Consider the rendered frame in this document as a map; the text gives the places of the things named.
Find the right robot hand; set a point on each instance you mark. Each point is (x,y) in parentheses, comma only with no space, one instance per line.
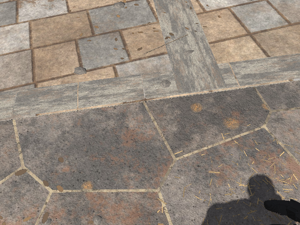
(290,208)

